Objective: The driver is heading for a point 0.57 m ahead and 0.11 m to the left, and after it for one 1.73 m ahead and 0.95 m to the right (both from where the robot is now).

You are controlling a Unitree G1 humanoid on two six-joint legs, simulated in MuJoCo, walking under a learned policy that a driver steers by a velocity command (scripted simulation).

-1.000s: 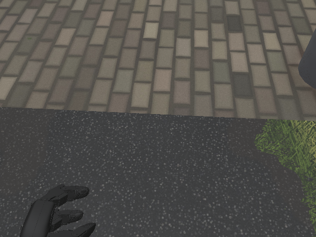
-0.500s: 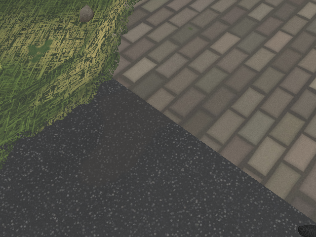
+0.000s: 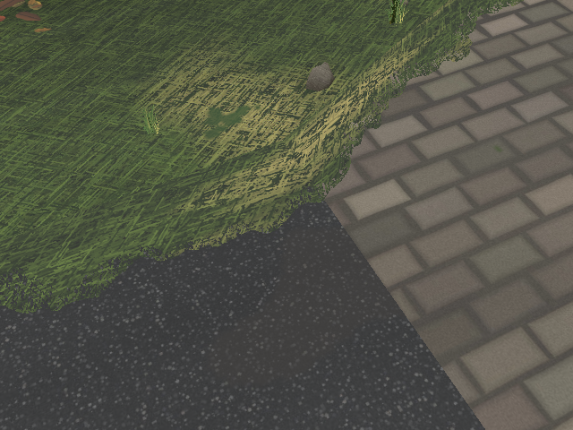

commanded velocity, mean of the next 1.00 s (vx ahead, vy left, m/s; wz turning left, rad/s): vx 0.64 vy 0.00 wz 0.26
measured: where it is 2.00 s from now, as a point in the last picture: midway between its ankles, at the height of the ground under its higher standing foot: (270, 155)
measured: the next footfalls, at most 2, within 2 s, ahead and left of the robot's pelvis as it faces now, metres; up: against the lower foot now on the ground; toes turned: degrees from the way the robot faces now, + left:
left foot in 0.20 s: +0.02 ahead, +0.13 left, +0.00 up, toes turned -3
right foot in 0.58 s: +0.25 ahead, -0.15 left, +0.00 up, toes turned -2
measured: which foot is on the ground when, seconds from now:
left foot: up 0.00-0.18, down 0.20-0.58, up 0.60-1.00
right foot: down 0.00-0.20, up 0.22-0.56, down 0.58-1.00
